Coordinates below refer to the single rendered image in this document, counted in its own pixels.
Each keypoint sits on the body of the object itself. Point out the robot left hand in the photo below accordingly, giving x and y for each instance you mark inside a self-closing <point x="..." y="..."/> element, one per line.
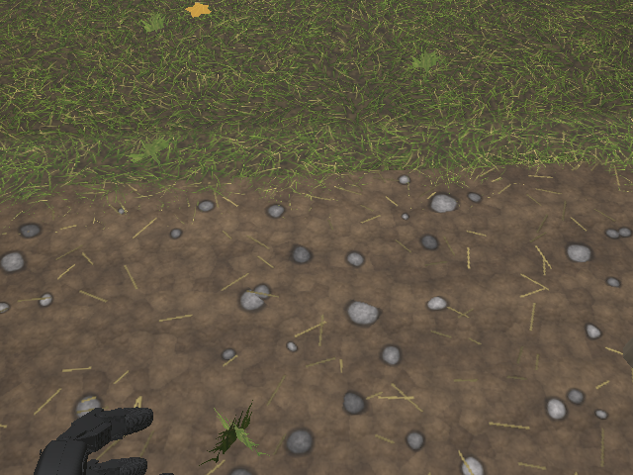
<point x="68" y="454"/>

